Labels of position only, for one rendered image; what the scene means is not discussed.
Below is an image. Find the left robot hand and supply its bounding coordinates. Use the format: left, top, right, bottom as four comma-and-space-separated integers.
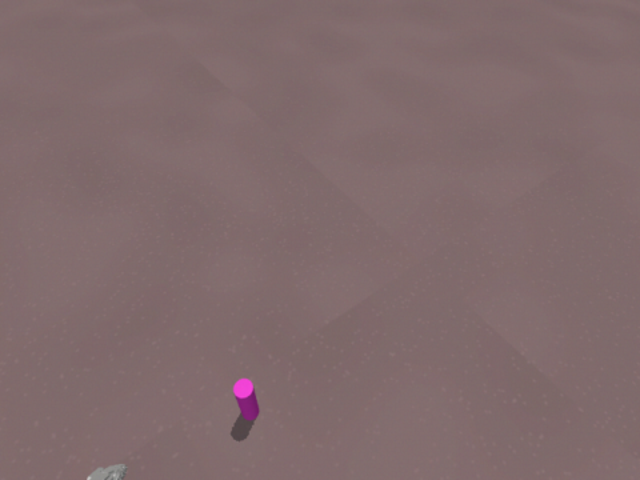
87, 464, 127, 480

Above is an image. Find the can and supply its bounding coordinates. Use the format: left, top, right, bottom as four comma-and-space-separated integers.
233, 379, 259, 420

